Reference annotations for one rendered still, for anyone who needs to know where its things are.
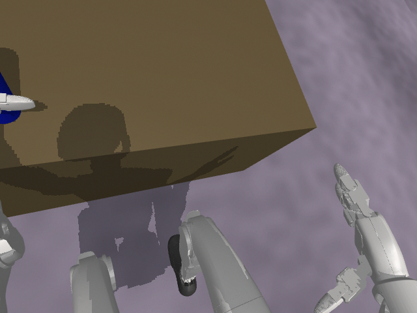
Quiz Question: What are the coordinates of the right robot arm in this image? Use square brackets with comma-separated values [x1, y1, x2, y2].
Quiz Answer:
[372, 277, 417, 313]

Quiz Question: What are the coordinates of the can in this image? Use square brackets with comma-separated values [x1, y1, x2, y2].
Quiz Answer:
[0, 73, 21, 124]

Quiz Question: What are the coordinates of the right robot foot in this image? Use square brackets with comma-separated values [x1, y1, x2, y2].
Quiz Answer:
[168, 234, 197, 296]

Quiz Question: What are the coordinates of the left robot arm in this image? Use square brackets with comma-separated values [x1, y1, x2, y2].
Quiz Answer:
[0, 200, 25, 313]

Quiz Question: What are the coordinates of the right robot hand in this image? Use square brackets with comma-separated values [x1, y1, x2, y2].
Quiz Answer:
[313, 163, 409, 313]

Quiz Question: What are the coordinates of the left robot hand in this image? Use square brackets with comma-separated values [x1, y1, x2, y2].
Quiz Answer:
[0, 93, 35, 114]

